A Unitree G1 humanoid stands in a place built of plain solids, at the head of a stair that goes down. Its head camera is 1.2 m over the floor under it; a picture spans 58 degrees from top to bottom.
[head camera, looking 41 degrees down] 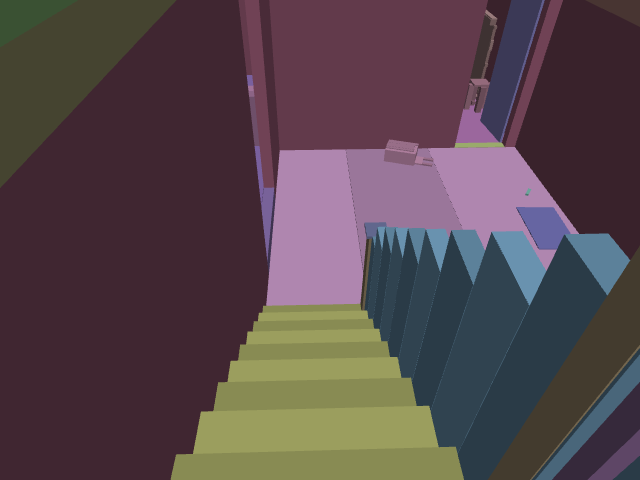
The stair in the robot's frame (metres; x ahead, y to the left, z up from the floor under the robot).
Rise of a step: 0.19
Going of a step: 0.24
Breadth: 0.96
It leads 2 degrees to the left of straight ahead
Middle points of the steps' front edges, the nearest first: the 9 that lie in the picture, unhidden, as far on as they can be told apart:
0.60 -0.03 -0.19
0.84 -0.02 -0.38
1.08 -0.02 -0.58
1.32 -0.01 -0.77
1.56 0.00 -0.96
1.80 0.00 -1.16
2.04 0.01 -1.35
2.28 0.02 -1.54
2.51 0.02 -1.74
